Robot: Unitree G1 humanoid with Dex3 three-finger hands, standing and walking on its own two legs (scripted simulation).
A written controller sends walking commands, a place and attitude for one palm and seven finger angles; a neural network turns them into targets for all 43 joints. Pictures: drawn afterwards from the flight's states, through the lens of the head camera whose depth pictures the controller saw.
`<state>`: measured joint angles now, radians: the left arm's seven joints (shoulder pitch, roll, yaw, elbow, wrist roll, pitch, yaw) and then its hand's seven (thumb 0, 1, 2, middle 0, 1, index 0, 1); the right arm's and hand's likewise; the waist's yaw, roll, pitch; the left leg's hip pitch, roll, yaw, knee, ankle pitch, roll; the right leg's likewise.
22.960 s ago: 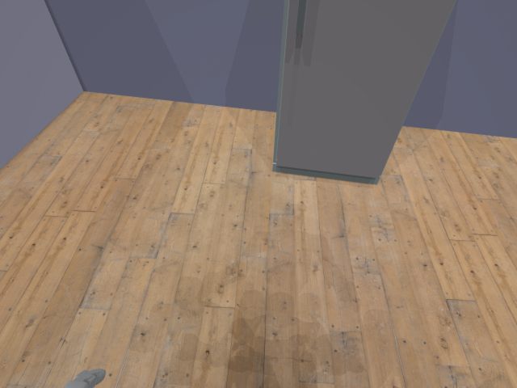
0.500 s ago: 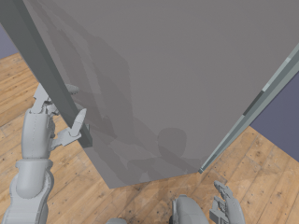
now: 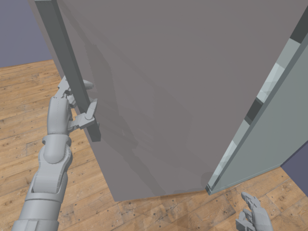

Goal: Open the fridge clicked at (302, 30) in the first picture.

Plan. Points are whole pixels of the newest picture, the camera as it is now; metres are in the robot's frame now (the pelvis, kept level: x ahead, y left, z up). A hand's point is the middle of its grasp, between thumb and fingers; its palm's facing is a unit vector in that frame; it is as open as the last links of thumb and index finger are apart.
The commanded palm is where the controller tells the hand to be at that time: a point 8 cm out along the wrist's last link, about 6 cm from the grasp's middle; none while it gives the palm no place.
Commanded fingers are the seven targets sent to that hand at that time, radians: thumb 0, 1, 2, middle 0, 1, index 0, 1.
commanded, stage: stop walking and hold the door back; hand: left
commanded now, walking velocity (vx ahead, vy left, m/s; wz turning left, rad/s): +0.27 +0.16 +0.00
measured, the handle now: (80, 85) +0.37 +0.21 +0.20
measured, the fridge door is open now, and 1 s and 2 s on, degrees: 77 69 72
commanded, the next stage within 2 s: loosen the grip on the handle in 1.18 s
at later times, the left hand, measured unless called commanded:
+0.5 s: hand (91, 93) +0.39 +0.20 +0.16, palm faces +0.30 -0.92 -0.25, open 6.0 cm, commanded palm +0.36 +0.28 +0.13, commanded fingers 0.00 0.90 0.90 -0.45 -1.40 -0.45 -1.40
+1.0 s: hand (91, 95) +0.40 +0.20 +0.15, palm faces +0.21 -0.95 -0.22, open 6.4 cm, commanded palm +0.37 +0.26 +0.13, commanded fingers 0.00 0.90 0.90 -0.45 -1.40 -0.45 -1.40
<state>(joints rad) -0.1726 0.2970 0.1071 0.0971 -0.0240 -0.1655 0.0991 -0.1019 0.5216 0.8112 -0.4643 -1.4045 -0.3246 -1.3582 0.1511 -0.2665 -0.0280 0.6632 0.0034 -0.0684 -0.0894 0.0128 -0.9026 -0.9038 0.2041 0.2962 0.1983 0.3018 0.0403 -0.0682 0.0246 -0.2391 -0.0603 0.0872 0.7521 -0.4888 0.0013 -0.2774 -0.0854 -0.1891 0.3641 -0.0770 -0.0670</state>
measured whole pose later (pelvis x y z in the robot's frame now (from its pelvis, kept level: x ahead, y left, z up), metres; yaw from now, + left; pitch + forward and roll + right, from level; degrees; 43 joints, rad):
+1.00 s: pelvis -0.05 +0.01 -0.02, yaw -7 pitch +0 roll -2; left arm -0.56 0.43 0.31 0.43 -0.04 -0.19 0.02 -0.11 0.63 0.77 -0.46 -1.40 -0.28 -1.36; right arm 0.19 -0.18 0.05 0.65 0.01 -0.10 -0.06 0.01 -0.90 -0.90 0.21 0.30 0.20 0.30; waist 0.01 0.02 0.15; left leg -0.38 0.13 0.13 0.60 -0.23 -0.01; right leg -0.23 0.05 -0.08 0.52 -0.28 -0.02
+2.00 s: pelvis -0.11 +0.03 -0.03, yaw -10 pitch +3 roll -1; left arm -0.69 0.48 0.34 0.82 -0.01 -0.26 0.04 -0.01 -0.54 0.21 -0.32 -1.20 -0.27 -1.18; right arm 0.33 -0.27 0.03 0.71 0.02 -0.15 -0.09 0.01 -0.90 -0.90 0.21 0.30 0.20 0.30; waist -0.05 -0.01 -0.02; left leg -0.48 -0.01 0.01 0.65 -0.26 0.03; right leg -0.45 0.03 -0.01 0.62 -0.22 -0.02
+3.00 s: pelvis -0.06 +0.01 -0.02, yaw -8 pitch +0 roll +0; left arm -0.03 0.36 0.41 0.03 -0.15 -0.04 -0.04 -0.01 -0.55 0.20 -0.26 -1.15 -0.25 -1.16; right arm 0.23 -0.24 0.05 0.65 0.03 -0.13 -0.12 0.01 -0.90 -0.90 0.21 0.30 0.20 0.30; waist 0.07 0.03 -0.06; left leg -0.30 -0.02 -0.03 0.60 -0.30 0.01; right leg -0.27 0.03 -0.04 0.58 -0.31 -0.03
